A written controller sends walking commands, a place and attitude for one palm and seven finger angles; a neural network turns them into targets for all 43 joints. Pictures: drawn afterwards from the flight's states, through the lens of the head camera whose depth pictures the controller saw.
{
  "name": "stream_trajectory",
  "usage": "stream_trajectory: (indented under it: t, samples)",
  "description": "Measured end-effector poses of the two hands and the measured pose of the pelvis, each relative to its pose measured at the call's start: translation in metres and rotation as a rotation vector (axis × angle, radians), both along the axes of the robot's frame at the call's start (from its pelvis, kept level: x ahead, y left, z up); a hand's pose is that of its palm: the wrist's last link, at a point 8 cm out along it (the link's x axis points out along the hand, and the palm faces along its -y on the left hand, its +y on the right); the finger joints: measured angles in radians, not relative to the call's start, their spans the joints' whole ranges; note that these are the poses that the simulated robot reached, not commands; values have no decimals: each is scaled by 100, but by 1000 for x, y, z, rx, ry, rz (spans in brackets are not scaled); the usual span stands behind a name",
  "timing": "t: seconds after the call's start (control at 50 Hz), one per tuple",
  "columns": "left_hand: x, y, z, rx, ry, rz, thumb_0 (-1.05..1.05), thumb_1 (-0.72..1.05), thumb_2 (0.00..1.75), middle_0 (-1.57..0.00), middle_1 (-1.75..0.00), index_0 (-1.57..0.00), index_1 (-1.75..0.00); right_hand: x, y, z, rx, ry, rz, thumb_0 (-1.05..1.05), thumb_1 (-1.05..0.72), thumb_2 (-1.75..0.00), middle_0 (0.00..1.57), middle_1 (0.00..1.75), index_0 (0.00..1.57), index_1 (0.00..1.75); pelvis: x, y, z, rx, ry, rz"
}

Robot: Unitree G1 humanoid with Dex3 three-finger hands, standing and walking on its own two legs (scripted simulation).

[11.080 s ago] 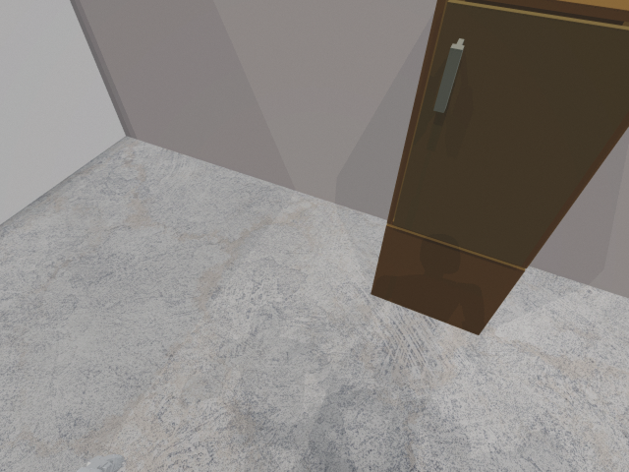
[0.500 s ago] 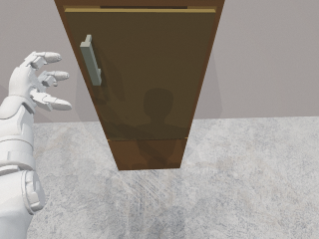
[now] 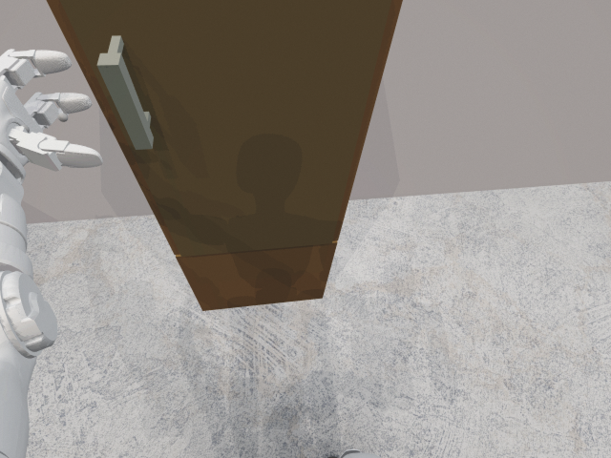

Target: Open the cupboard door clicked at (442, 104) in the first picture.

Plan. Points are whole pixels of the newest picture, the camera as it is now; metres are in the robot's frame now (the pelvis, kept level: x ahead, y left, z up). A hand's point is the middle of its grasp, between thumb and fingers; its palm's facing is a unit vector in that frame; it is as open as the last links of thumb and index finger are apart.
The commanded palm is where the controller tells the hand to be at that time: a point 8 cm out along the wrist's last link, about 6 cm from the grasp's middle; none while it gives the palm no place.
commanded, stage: move the hooked fingers beside the handle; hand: left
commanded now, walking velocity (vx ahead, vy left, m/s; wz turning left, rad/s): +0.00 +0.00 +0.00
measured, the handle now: (130, 95) +0.54 +0.19 +0.14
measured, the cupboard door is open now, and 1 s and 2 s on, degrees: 0 0 0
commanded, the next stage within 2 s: slide the fingers in behind the handle in 0.76 s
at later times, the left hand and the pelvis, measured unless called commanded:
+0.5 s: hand (63, 121) +0.49 +0.25 +0.15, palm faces +0.05 -1.00 +0.02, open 14.0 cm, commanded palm +0.46 +0.30 +0.14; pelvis +0.01 +0.01 +0.00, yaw +0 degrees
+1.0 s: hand (76, 122) +0.49 +0.24 +0.15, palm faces +0.05 -1.00 +0.01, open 14.0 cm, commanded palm +0.46 +0.29 +0.14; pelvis +0.00 +0.00 +0.00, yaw +0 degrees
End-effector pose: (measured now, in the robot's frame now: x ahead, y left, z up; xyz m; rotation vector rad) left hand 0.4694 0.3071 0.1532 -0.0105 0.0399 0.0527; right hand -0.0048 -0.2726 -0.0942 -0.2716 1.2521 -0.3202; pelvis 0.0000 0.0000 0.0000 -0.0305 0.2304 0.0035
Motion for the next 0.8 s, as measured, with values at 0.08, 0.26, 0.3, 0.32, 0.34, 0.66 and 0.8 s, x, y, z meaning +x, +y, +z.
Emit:
stream_trajectory:
  t: [0.08, 0.26, 0.3, 0.32, 0.34, 0.66, 0.8]
  samples:
    - [7, 3, -2, -1, -8, 3, -2, -50, 30, -30, -120, -30, -120, -6, 1, 1, -5, 27, -11, 1, -91, -90, 20, 30, 21, 30, 1, 1, -1, -2, 16, -5]
    - [9, 4, -10, -7, -23, -14, -2, -50, 30, -30, -120, -30, -120, -5, 8, 1, 10, 57, -26, 1, -91, -90, 20, 30, 21, 30, 10, 5, -1, -6, 25, -14]
    - [8, 5, -12, -15, -21, -10, -2, -50, 30, -30, -120, -30, -120, 0, 9, 1, 15, 50, -25, 1, -91, -90, 20, 30, 21, 30, 11, 5, -1, -7, 23, -14]
    - [7, 5, -12, -11, -19, -8, -2, -50, 30, -30, -120, -30, -120, 2, 10, 0, 17, 44, -23, 1, -91, -90, 20, 30, 21, 30, 12, 6, -1, -7, 22, -13]
    - [6, 5, -12, -4, -18, -7, -2, -50, 30, -30, -120, -30, -120, 5, 11, 0, 20, 37, -20, 1, -91, -90, 20, 30, 21, 30, 12, 6, -1, -8, 21, -11]
    - [-11, 0, -5, 4, -32, 10, -2, -50, 30, -30, -120, -30, -120, 50, 11, -4, 41, -88, 49, 1, -91, -90, 20, 30, 21, 30, 9, 3, -1, -5, -10, 4]
    - [-11, -7, -4, 4, -24, 3, -2, -50, 30, -30, -120, -30, -120, 42, 5, -5, 29, -73, 59, 1, -91, -90, 20, 30, 21, 30, 3, 0, -2, -4, -10, 15]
